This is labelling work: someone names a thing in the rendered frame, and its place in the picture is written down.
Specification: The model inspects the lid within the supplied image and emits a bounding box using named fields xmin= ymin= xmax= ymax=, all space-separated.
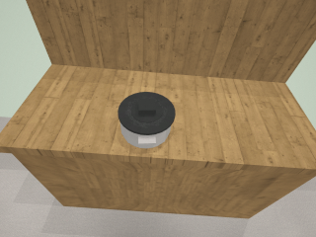
xmin=118 ymin=92 xmax=176 ymax=135

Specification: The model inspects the table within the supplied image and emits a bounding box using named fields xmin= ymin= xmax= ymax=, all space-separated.
xmin=0 ymin=0 xmax=316 ymax=219

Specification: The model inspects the pot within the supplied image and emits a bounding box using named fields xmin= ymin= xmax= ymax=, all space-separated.
xmin=120 ymin=123 xmax=171 ymax=149

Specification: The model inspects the knob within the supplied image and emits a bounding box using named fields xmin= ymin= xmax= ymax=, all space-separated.
xmin=138 ymin=98 xmax=156 ymax=115

